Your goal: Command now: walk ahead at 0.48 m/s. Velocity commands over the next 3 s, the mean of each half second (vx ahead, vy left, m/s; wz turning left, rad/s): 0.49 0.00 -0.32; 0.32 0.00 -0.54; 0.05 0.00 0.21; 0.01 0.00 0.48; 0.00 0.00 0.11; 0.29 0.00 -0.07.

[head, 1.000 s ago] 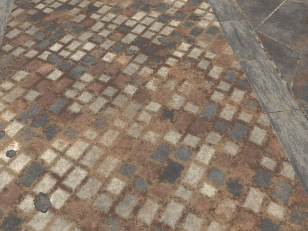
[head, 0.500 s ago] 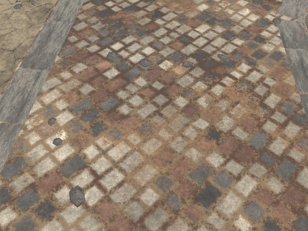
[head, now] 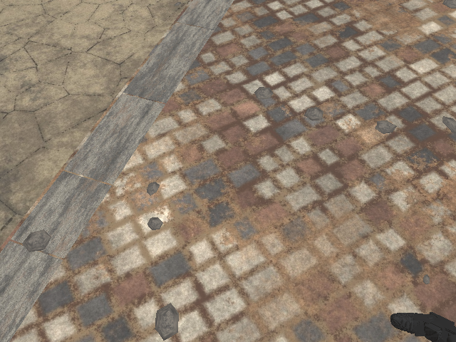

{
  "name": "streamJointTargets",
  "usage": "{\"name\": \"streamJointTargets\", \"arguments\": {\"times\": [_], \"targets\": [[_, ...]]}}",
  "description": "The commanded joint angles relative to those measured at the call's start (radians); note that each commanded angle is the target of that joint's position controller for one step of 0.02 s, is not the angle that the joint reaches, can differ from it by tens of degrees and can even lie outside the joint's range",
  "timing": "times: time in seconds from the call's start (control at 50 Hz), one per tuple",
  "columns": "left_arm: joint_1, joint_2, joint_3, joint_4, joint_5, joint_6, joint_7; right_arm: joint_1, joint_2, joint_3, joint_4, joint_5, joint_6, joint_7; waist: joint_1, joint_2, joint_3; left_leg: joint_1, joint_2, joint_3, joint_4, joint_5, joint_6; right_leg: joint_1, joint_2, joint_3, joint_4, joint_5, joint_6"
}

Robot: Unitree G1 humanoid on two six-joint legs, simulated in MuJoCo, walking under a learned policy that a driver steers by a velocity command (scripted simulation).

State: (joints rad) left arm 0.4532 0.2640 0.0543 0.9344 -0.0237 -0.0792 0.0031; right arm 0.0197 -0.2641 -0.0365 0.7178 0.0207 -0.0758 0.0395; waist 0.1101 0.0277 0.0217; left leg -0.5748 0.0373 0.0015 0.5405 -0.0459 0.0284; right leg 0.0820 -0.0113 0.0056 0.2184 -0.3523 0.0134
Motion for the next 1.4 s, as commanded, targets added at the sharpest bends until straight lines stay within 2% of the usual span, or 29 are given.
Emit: {"name": "streamJointTargets", "arguments": {"times": [0.02, 0.04, 0.06, 0.08, 0.1, 0.12, 0.14, 0.2, 0.32, 0.44, 0.52, 0.56, 0.58, 0.6, 0.62, 0.64, 0.66, 0.68, 0.72, 0.82, 0.94, 1.02, 1.04, 1.06, 1.08, 1.1, 1.18, 1.28, 1.4], "targets": [[-0.043, 0.197, 0.039, -0.053, -0.006, 0.005, 0.008, 0.054, -0.133, -0.047, -0.057, -0.001, -0.019, 0.001, -0.144, -0.147, -0.031, 0.265, -0.053, 0.040, -0.053, -0.033, 0.059, -0.087, -0.222, 0.083, 0.138, 0.759, -0.136], [-0.045, 0.182, 0.030, -0.060, 0.003, 0.007, 0.009, 0.222, -0.180, -0.072, -0.012, -0.001, -0.017, -0.009, -0.226, -0.131, -0.136, 0.513, -0.037, 0.025, -0.046, -0.025, 0.089, -0.181, -0.174, 0.053, 0.334, 0.788, -0.107], [-0.035, 0.120, 0.005, -0.096, 0.035, 0.004, 0.009, 0.416, -0.267, -0.094, 0.018, -0.017, -0.010, -0.026, -0.285, 0.023, -0.313, 0.840, 0.199, -0.228, -0.008, -0.039, 0.151, -0.412, -0.103, 0.016, 0.678, 0.439, -0.071], [0.104, 0.004, -0.025, -0.095, 0.007, -0.015, 0.004, 0.434, -0.296, -0.093, 0.039, -0.024, -0.003, -0.016, -0.204, 0.305, -0.463, 1.048, 0.397, -0.681, -0.170, -0.313, 0.280, -0.708, 0.046, 0.069, 0.972, -0.225, -0.036], [0.015, 0.139, 0.009, -0.087, -0.023, -0.026, 0.003, 0.403, -0.191, -0.068, 0.032, -0.020, -0.004, -0.016, -0.241, 0.173, -0.337, 0.936, 0.358, -0.659, -0.239, -0.418, 0.234, -0.802, -0.003, 0.150, 1.072, -0.210, -0.045], [-0.081, 0.177, 0.024, -0.120, -0.036, -0.030, 0.003, 0.329, -0.156, -0.055, 0.029, -0.015, -0.008, -0.019, -0.225, 0.131, -0.180, 0.794, 0.325, -0.492, -0.258, -0.361, 0.192, -0.849, -0.047, 0.121, 1.069, -0.110, -0.057], [-0.116, 0.160, 0.023, -0.122, -0.025, -0.028, 0.009, 0.257, -0.132, -0.047, 0.024, -0.019, -0.013, -0.018, -0.187, 0.058, -0.113, 0.657, 0.285, -0.384, -0.287, -0.248, 0.171, -0.804, -0.091, 0.104, 1.028, -0.020, -0.053], [-0.083, 0.095, 0.024, -0.109, -0.012, 0.008, 0.010, 0.170, -0.079, -0.042, 0.039, -0.036, -0.035, -0.013, -0.110, 0.083, -0.040, 0.460, 0.210, -0.176, -0.379, -0.084, 0.152, -0.686, -0.143, 0.107, 0.957, 0.101, -0.043], [-0.200, 0.070, 0.021, -0.171, -0.001, 0.026, 0.000, 0.183, -0.112, -0.055, 0.089, -0.039, -0.050, -0.029, -0.103, 0.018, 0.038, 0.434, 0.190, 0.044, -0.434, 0.123, 0.152, -0.783, -0.129, 0.118, 0.742, 0.334, -0.020], [-0.419, 0.041, -0.004, -0.271, 0.002, 0.017, -0.047, 0.284, -0.164, -0.066, 0.126, -0.020, -0.022, -0.047, -0.186, -0.024, 0.091, 0.591, 0.215, 0.159, -0.412, 0.222, 0.125, -0.806, -0.097, -0.008, 0.452, 0.433, -0.054], [-0.438, 0.076, 0.010, -0.330, -0.003, 0.020, -0.073, 0.297, -0.204, -0.075, 0.125, -0.011, 0.019, -0.060, -0.152, 0.024, 0.037, 0.727, 0.242, 0.208, -0.242, 0.648, 0.095, -0.736, -0.016, -0.101, 0.408, 0.268, -0.107], [-0.290, 0.136, 0.043, -0.314, -0.006, 0.028, -0.071, 0.282, -0.233, -0.081, 0.113, -0.011, 0.038, -0.071, -0.057, 0.070, -0.066, 0.716, 0.235, 0.220, -0.001, 0.893, 0.075, -0.525, 0.058, -0.136, 0.415, 0.173, -0.155], [-0.127, 0.192, 0.075, -0.278, -0.006, 0.031, -0.057, 0.259, -0.229, -0.077, 0.103, -0.006, 0.040, -0.075, 0.035, 0.049, -0.145, 0.605, 0.199, 0.236, 0.219, 0.817, 0.046, -0.277, 0.088, -0.116, 0.338, 0.229, -0.196], [-0.011, 0.279, 0.102, -0.255, -0.004, 0.046, -0.032, 0.294, -0.170, -0.056, 0.081, -0.031, 0.026, -0.075, 0.053, -0.100, -0.240, 0.335, 0.136, 0.233, 0.539, 0.315, 0.007, 0.033, -0.078, 0.149, 0.335, 0.259, -0.258], [-0.073, 0.330, 0.104, -0.288, -0.006, 0.038, -0.031, 0.357, -0.059, -0.020, 0.032, -0.033, -0.010, -0.053, -0.057, -0.287, -0.350, -0.083, -0.099, 0.076, 0.893, -0.521, -0.049, 0.331, -0.310, 0.745, 0.190, 0.104, -0.469], [-0.048, 0.244, 0.078, -0.298, 0.006, 0.029, -0.036, 0.242, -0.158, -0.039, 0.013, -0.001, -0.053, -0.034, 0.018, -0.131, -0.387, -0.190, -0.053, -0.117, 0.926, -0.504, -0.022, 0.345, -0.319, 0.785, 0.095, 0.072, -0.434], [-0.094, 0.210, 0.067, -0.300, 0.017, 0.019, -0.037, 0.160, -0.171, -0.042, -0.022, 0.027, -0.069, -0.028, 0.004, -0.087, -0.235, -0.213, -0.018, -0.109, 0.868, -0.430, -0.007, 0.214, -0.291, 0.623, 0.092, 0.244, -0.388], [-0.164, 0.193, 0.061, -0.305, 0.016, 0.010, -0.040, 0.154, -0.153, -0.039, -0.020, 0.012, -0.071, -0.037, -0.058, 0.011, -0.121, -0.175, 0.019, -0.095, 0.777, -0.381, -0.015, 0.041, -0.241, 0.482, 0.104, 0.490, -0.355], [-0.246, 0.158, 0.052, -0.336, 0.025, 0.010, -0.030, 0.191, -0.168, -0.052, -0.007, -0.022, -0.045, -0.048, -0.121, -0.010, -0.079, -0.047, 0.060, -0.087, 0.683, -0.346, -0.042, -0.157, -0.182, 0.336, 0.102, 0.736, -0.326], [-0.243, 0.204, 0.067, -0.322, 0.014, 0.032, 0.003, 0.168, -0.103, -0.033, -0.030, -0.038, 0.006, -0.061, -0.138, -0.067, -0.095, 0.032, 0.009, -0.040, 0.398, -0.199, -0.120, -0.327, -0.091, 0.193, 0.120, 0.909, -0.286], [-0.211, 0.196, 0.064, -0.313, 0.004, 0.085, 0.030, 0.023, -0.119, -0.031, -0.071, -0.022, 0.010, -0.041, -0.079, -0.138, -0.136, 0.129, -0.069, -0.064, 0.082, -0.002, -0.116, -0.308, -0.069, 0.277, 0.218, 0.622, -0.198], [-0.233, 0.117, 0.032, -0.305, 0.020, 0.073, 0.033, 0.116, -0.140, -0.043, -0.043, -0.045, -0.020, -0.026, -0.127, -0.149, -0.142, 0.274, -0.021, -0.056, -0.118, 0.182, -0.029, -0.250, -0.069, 0.302, 0.372, 0.510, -0.142], [-0.186, 0.058, 0.012, -0.304, 0.044, 0.061, 0.032, 0.135, -0.171, -0.042, -0.052, -0.068, -0.029, -0.030, -0.113, -0.056, -0.207, 0.425, 0.110, -0.184, -0.116, 0.530, 0.027, -0.291, 0.002, 0.241, 0.500, 0.358, -0.093], [-0.003, 0.026, 0.000, -0.272, 0.046, 0.056, 0.028, 0.109, -0.166, -0.031, -0.051, -0.092, -0.023, -0.031, -0.017, 0.154, -0.270, 0.600, 0.287, -0.412, -0.074, 0.786, 0.216, -0.431, 0.090, 0.187, 0.659, -0.153, -0.022], [0.005, 0.097, 0.008, -0.258, 0.045, 0.067, 0.025, 0.128, -0.092, -0.017, -0.030, -0.061, -0.012, -0.025, -0.036, 0.205, -0.285, 0.571, 0.341, -0.573, -0.133, 0.552, 0.295, -0.482, 0.043, 0.163, 0.717, -0.329, 0.029], [-0.092, 0.155, 0.025, -0.265, 0.035, 0.082, 0.027, 0.131, -0.072, -0.008, -0.031, -0.038, -0.003, -0.015, -0.082, 0.133, -0.213, 0.541, 0.284, -0.552, -0.160, 0.331, 0.268, -0.521, 0.025, 0.153, 0.727, -0.334, 0.048], [-0.223, 0.149, 0.038, -0.277, 0.027, 0.119, 0.039, 0.088, -0.210, -0.054, -0.048, -0.021, 0.041, -0.022, -0.096, 0.103, -0.087, 0.384, 0.164, -0.460, -0.235, -0.073, 0.173, -0.529, 0.030, 0.098, 0.671, -0.213, 0.067], [-0.230, 0.095, 0.031, -0.256, 0.019, 0.095, 0.049, 0.100, -0.183, -0.068, -0.062, -0.010, 0.075, -0.051, -0.113, 0.138, -0.136, 0.368, 0.110, -0.412, -0.240, -0.084, 0.164, -0.438, 0.061, 0.073, 0.527, -0.086, 0.055], [-0.176, 0.116, 0.045, -0.237, 0.023, 0.064, 0.024, 0.092, -0.170, -0.076, -0.081, 0.009, 0.114, -0.074, -0.077, 0.125, -0.126, 0.234, 0.044, -0.414, -0.180, -0.233, 0.094, -0.221, 0.034, 0.061, 0.182, 0.134, -0.017]]}}
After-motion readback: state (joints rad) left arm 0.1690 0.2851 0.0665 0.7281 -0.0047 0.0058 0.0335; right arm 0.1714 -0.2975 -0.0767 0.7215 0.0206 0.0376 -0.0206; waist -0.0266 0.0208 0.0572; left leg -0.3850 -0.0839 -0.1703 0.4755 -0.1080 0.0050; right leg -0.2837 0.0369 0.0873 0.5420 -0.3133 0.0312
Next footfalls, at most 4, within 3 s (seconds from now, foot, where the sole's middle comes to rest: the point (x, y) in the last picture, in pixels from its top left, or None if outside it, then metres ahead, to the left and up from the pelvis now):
0.04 left None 0.20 0.13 -0.77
0.58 right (312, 337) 0.48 -0.13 -0.77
1.02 left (282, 250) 0.75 -0.04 -0.77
1.40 right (342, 306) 0.58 -0.22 -0.77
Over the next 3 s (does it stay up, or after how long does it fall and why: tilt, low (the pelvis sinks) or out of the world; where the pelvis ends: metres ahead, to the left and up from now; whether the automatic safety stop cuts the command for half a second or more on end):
stays up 0.75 -0.08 0.01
